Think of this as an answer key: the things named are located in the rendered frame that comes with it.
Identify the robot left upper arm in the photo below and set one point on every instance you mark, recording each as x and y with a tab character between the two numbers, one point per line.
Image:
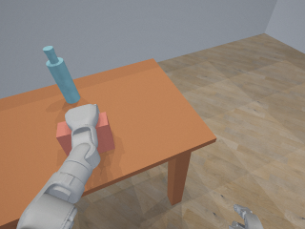
50	212

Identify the robot left forearm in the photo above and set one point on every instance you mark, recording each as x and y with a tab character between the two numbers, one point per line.
68	183

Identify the left robot hand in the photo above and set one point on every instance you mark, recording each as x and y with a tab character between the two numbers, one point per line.
82	115

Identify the sponge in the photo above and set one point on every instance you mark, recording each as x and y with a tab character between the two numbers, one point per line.
103	130

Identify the right robot hand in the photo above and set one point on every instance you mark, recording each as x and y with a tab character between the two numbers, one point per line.
251	221

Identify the table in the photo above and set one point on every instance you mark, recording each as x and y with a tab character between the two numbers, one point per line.
151	122

